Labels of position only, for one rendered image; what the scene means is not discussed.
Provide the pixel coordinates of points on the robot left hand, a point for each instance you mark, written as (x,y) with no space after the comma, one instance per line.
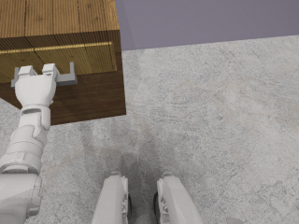
(34,89)

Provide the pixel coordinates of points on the drawer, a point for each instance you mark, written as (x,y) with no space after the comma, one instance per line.
(88,58)

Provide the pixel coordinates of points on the robot left forearm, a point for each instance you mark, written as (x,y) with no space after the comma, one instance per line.
(26,146)

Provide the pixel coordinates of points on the robot left thigh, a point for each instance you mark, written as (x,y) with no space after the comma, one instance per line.
(108,209)

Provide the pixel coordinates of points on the cabinet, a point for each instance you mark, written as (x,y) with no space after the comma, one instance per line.
(27,24)

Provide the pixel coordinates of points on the handle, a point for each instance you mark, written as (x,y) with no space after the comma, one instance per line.
(61,80)

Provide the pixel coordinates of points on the left robot upper arm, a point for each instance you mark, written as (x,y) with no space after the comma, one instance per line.
(20,197)

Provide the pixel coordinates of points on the robot left shin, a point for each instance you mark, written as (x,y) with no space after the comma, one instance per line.
(124,209)

